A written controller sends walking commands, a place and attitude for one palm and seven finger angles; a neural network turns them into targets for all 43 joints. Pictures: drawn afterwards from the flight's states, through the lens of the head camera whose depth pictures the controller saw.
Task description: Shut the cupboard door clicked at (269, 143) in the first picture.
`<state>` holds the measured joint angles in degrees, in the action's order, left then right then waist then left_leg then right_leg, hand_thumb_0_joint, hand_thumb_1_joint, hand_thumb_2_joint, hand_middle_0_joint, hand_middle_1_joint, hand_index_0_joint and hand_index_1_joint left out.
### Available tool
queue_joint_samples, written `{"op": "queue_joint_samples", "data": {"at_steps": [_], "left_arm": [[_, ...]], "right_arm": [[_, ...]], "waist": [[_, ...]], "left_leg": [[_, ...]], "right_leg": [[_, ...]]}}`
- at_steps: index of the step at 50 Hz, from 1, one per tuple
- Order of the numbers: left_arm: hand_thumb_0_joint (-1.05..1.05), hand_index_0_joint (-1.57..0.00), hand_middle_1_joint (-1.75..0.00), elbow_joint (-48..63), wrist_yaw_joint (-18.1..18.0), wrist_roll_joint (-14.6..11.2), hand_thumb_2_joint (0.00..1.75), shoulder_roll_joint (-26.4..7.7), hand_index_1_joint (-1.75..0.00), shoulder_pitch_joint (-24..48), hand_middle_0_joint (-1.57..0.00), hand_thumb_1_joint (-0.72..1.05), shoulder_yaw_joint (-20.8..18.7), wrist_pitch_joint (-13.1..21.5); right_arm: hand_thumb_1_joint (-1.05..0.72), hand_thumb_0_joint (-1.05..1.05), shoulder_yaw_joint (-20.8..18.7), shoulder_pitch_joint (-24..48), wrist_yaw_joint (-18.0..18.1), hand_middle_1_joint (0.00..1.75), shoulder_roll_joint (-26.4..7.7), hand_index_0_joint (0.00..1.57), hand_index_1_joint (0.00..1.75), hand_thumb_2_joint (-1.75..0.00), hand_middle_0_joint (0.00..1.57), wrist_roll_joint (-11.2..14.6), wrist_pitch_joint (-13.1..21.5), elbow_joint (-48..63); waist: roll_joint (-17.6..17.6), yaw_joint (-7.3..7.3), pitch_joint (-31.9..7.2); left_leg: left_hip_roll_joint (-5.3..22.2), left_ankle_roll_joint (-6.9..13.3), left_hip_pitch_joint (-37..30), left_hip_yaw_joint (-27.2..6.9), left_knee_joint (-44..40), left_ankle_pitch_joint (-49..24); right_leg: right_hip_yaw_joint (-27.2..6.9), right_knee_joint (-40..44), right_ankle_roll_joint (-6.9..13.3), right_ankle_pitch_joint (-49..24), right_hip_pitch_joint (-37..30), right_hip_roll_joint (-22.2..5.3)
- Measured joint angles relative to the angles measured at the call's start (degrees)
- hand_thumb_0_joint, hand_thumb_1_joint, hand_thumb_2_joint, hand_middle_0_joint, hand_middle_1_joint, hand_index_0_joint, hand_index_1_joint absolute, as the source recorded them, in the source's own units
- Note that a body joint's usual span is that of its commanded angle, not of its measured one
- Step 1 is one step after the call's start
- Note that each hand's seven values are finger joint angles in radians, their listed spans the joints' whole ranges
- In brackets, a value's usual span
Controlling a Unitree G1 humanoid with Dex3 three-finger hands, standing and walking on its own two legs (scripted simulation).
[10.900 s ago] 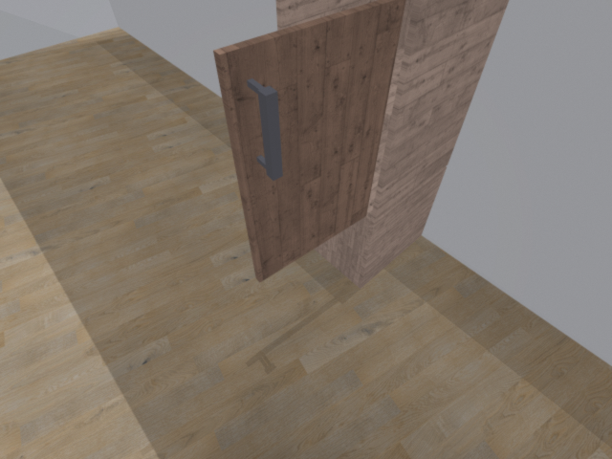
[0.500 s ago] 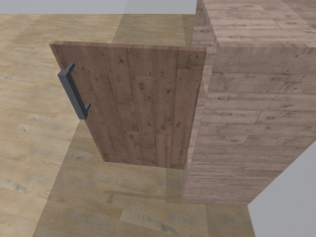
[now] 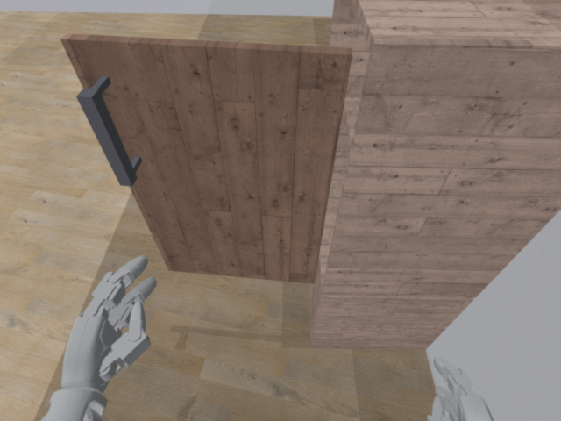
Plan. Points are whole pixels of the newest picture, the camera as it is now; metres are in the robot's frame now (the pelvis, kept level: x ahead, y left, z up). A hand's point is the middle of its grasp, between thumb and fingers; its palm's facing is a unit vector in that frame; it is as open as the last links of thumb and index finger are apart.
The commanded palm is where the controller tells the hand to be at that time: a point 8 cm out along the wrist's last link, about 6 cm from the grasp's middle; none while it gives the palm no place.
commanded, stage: raise the hand and make a fist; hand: left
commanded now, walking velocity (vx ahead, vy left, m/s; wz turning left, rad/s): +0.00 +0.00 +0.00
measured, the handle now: (116, 134) +0.50 +0.28 +0.15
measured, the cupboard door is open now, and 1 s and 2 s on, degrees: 85 85 85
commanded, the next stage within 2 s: bring the fist close to the handle in 1.66 s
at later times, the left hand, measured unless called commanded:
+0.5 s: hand (128, 362) +0.19 +0.19 +0.05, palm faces -0.08 -1.00 -0.04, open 4.5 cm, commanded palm +0.15 +0.24 +0.06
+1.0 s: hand (96, 321) +0.21 +0.21 +0.12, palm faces -0.04 -1.00 -0.06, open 3.0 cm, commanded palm +0.19 +0.26 +0.12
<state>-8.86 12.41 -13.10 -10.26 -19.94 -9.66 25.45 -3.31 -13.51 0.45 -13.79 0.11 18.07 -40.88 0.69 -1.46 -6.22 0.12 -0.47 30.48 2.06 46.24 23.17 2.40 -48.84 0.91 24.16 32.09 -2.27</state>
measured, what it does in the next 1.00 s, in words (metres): stands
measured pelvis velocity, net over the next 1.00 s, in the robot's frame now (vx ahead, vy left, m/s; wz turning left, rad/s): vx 0.00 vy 0.02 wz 0.02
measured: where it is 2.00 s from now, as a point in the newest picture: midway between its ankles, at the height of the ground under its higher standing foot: outside the picture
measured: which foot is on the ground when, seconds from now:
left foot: down 0.00-1.00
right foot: down 0.00-1.00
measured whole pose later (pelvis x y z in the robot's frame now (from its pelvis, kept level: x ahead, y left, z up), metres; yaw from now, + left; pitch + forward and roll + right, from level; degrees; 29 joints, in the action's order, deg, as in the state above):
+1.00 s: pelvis +0.00 +0.02 +0.01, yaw +1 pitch +3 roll -1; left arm 12.0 17.9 -17.2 -16.3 -19.6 -10.9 6.0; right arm 3.2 -13.4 3.6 -13.6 2.6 16.6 -30.4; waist -1.8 2.4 -3.5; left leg 0.4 0.9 24.9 -0.3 44.9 23.3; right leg 4.3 -42.2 -0.3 22.1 23.3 -1.5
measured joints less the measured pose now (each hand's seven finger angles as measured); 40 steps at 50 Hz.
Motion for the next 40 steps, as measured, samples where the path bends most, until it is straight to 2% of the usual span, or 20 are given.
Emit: {"op": "queue_joint_samples", "data": {"at_steps": [2, 3, 4, 6, 9, 12, 14, 16, 19, 22, 24, 27, 33, 40], "left_arm": [[0.0, -0.31, -0.42, -0.64, 7.3, -1.64, 0.9, -1.05, -0.42, 0.17, -0.31, 0.91, -1.0, 5.19], [0.0, -0.33, -0.44, -0.74, 10.16, -2.51, 0.9, -1.59, -0.44, -0.18, -0.32, 0.91, -1.2, 5.78], [0.0, -0.35, -0.46, -0.69, 12.28, -3.41, 0.9, -2.06, -0.46, -0.79, -0.34, 0.91, -1.29, 5.28], [0.0, -0.38, -0.5, -0.16, 14.11, -4.96, 0.9, -2.66, -0.5, -2.42, -0.38, 0.9, -1.36, 2.7], [0.01, -0.44, -0.55, 2.63, 12.4, -5.56, 0.9, -3.16, -0.56, -4.7, -0.43, 0.9, -1.63, -0.15], [0.01, -0.49, -0.61, 7.03, 9.59, -4.99, 0.9, -3.73, -0.61, -4.91, -0.48, 0.9, -1.01, -0.55], [0.01, -0.52, -0.65, 9.39, 8.86, -4.61, 0.9, -4.22, -0.65, -3.38, -0.52, 0.9, -0.01, -0.93], [0.01, -0.56, -0.69, 10.64, 8.95, -4.1, 0.9, -4.8, -0.69, -1.25, -0.56, 0.9, 0.93, -2.44], [0.01, -0.62, -0.75, 10.98, 9.42, -3.78, 0.9, -5.76, -0.75, 1.15, -0.61, 0.9, 1.4, -6.96], [0.01, -0.67, -0.81, 11.32, 8.76, -4.24, 0.9, -6.18, -0.81, 0.86, -0.67, 0.9, 0.45, -11.19], [0.01, -0.71, -0.85, 12.01, 7.72, -4.75, 0.9, -6.06, -0.85, -0.41, -0.7, 0.9, -0.52, -12.52], [0.01, -0.76, -0.91, 13.33, 6.28, -5.12, 0.9, -5.75, -0.91, -2.1, -0.76, 0.9, -1.47, -12.31], [0.01, -0.87, -1.03, 15.78, 5.79, -4.86, 0.9, -5.2, -1.03, -3.52, -0.86, 0.9, -1.24, -10.91], [0.01, -1.0, -1.17, 18.4, 5.26, -4.14, 0.9, -5.28, -1.17, -2.82, -0.99, 0.9, -0.25, -13.28]], "right_arm": [[-0.91, 0.01, -0.57, 2.37, -0.48, 0.3, -0.66, 0.2, 0.3, -0.9, 0.2, 0.35, -0.22, 3.94], [-0.91, 0.01, -0.74, 3.29, -0.45, 0.3, -1.18, 0.2, 0.3, -0.9, 0.2, 0.7, -0.55, 5.92], [-0.91, 0.01, -0.85, 4.03, -0.21, 0.3, -1.73, 0.2, 0.3, -0.9, 0.2, 1.1, -0.95, 7.79], [-0.91, 0.01, -0.92, 4.82, 0.71, 0.3, -2.69, 0.2, 0.3, -0.9, 0.2, 1.82, -1.56, 11.02], [-0.91, 0.01, -0.57, 4.74, 2.23, 0.3, -3.23, 0.2, 0.3, -0.9, 0.2, 2.32, -1.68, 13.79], [-0.91, 0.01, 0.93, 3.81, 3.44, 0.3, -2.76, 0.2, 0.3, -0.9, 0.19, 2.39, -1.27, 13.97], [-0.91, 0.01, 2.45, 3.13, 3.92, 0.3, -1.95, 0.2, 0.3, -0.9, 0.19, 2.46, -1.09, 13.05], [-0.91, 0.01, 4.03, 2.34, 4.11, 0.3, -0.76, 0.2, 0.3, -0.9, 0.2, 2.55, -1.21, 11.89], [-0.91, 0.01, 5.85, 0.62, 4.01, 0.3, 1.28, 0.2, 0.3, -0.9, 0.2, 2.64, -2.03, 10.6], [-0.9, 0.01, 6.53, -1.75, 3.76, 0.3, 2.73, 0.21, 0.3, -0.9, 0.2, 2.52, -2.75, 9.93], [-0.9, 0.02, 6.45, -3.38, 3.6, 0.3, 3.0, 0.21, 0.3, -0.9, 0.2, 2.36, -2.88, 9.62], [-0.9, 0.02, 5.91, -5.31, 3.48, 0.3, 2.33, 0.21, 0.3, -0.9, 0.2, 2.08, -2.47, 9.03], [-0.9, 0.02, 4.6, -5.99, 3.27, 0.3, -0.46, 0.2, 0.3, -0.9, 0.2, 2.1, -1.13, 7.7], [-0.9, 0.02, 4.2, -3.0, 3.55, 0.3, -1.31, 0.2, 0.3, -0.9, 0.2, 2.44, -0.57, 8.45]], "waist": [[0.91, 0.57, -0.7], [1.14, 1.02, -0.79], [1.26, 1.5, -0.79], [1.13, 2.49, -0.77], [0.57, 4.04, -0.4], [-0.21, 5.1, 0.34], [-0.82, 5.26, 0.91], [-1.43, 4.9, 1.36], [-2.08, 3.63, 1.7], [-2.52, 2.17, 1.64], [-2.69, 1.48, 1.57], [-2.8, 1.16, 1.78], [-2.7, 1.78, 2.34], [-2.22, 2.46, 2.52]], "left_leg": [[0.51, -0.37, 5.13, -0.08, 5.09, 1.53], [0.65, -0.78, 7.18, -0.36, 7.3, 2.01], [0.79, -0.81, 8.89, -0.57, 9.31, 2.64], [1.02, -0.9, 11.54, -1.27, 12.48, 3.6], [1.41, -0.97, 13.74, -2.76, 15.73, 4.52], [1.7, -1.0, 14.38, -4.43, 17.42, 4.97], [1.79, -1.03, 14.14, -5.3, 17.64, 4.9], [1.88, -1.03, 13.44, -5.71, 17.03, 4.54], [1.93, -0.91, 11.57, -5.3, 14.7, 3.59], [1.93, -0.62, 9.11, -4.06, 11.56, 2.61], [1.83, -0.31, 7.57, -3.2, 9.64, 2.13], [1.53, 0.14, 5.86, -2.37, 7.63, 1.7], [0.78, 0.93, 3.85, -1.98, 5.87, 1.59], [0.37, 1.37, 0.44, -1.97, 3.65, 1.47]], "right_leg": [[-0.03, -4.96, 0.57, 1.45, 5.14, 0.35], [0.05, -7.08, 0.88, 2.06, 7.14, 0.51], [0.2, -8.88, 1.16, 2.56, 8.73, 0.62], [0.82, -11.47, 1.17, 3.42, 10.89, 0.74], [2.22, -13.43, 1.45, 4.08, 12.07, 1.09], [3.8, -13.67, 1.76, 4.17, 11.54, 1.49], [4.6, -13.08, 1.86, 3.89, 10.66, 1.69], [4.98, -11.92, 1.79, 3.31, 9.59, 1.86], [4.58, -9.45, 1.5, 2.15, 7.82, 1.99], [3.41, -6.68, 1.06, 0.97, 5.95, 2.03], [2.6, -5.08, 0.71, 0.38, 4.81, 1.95], [1.81, -3.36, 0.22, -0.12, 3.43, 1.7], [1.44, -1.51, -0.59, -0.29, 1.31, 1.02], [1.45, 1.06, -1.07, -0.58, -2.33, 0.72]]}}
